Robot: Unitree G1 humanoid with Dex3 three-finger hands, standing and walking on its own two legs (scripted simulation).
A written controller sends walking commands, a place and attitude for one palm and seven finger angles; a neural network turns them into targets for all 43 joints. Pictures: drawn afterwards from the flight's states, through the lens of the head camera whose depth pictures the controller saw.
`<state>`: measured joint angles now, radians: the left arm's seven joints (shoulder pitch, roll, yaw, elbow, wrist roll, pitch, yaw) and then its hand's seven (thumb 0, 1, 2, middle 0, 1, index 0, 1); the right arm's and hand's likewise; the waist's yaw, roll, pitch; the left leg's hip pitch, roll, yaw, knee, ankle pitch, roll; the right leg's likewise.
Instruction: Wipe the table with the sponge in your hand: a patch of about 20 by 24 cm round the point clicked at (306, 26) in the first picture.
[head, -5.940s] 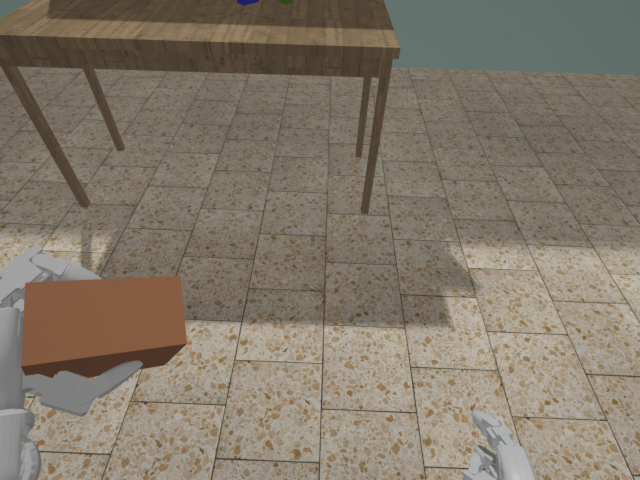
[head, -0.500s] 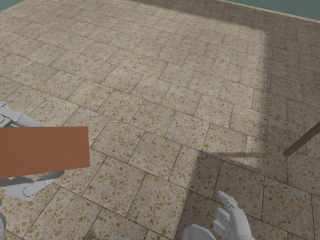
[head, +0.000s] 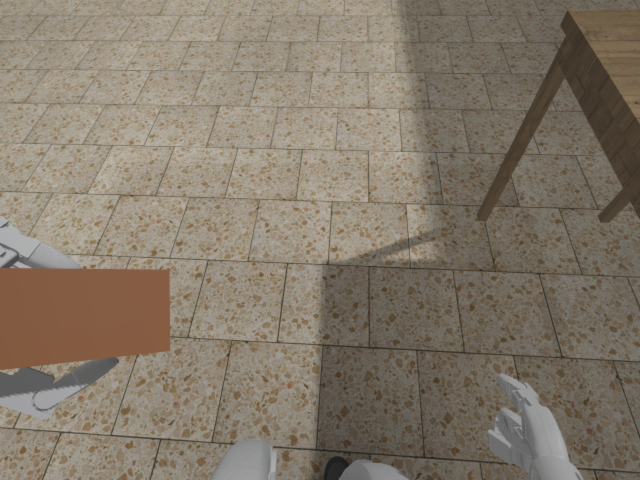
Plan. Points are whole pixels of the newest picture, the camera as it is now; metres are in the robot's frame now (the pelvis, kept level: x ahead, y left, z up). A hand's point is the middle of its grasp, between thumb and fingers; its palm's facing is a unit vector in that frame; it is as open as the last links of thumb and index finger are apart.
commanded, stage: turn to face it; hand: left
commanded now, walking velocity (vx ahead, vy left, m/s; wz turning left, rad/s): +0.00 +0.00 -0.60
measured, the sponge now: (103, 318) +0.24 +0.19 +0.16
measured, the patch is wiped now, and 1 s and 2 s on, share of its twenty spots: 0.00 0.00 0.00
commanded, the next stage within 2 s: none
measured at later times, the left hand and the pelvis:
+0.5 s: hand (130, 363) +0.19 +0.14 +0.19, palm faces +0.14 -0.85 -0.50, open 10.3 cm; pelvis -0.09 -0.02 +0.00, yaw -17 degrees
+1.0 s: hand (348, 425) +0.16 -0.02 +0.19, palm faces -0.18 -0.82 -0.54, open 10.3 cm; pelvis -0.16 -0.08 -0.01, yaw -34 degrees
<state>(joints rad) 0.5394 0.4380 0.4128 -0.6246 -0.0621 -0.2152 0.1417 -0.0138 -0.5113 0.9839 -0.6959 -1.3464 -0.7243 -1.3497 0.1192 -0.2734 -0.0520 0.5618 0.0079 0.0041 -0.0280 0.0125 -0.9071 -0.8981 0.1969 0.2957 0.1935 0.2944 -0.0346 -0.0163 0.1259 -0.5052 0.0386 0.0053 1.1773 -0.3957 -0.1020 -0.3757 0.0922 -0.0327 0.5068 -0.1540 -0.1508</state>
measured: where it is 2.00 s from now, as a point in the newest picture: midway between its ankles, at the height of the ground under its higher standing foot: outside the picture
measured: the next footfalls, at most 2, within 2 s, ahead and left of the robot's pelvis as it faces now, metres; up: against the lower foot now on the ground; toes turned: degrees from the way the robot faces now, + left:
left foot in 0.38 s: -0.02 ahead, +0.12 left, +0.00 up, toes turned -8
right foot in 0.66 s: -0.11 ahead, -0.21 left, +0.00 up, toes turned -27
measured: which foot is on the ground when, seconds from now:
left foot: up 0.00-0.36, down 0.38-0.66, up 0.68-0.98, down 1.00-1.00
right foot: down 0.00-0.38, up 0.40-0.64, down 0.66-1.00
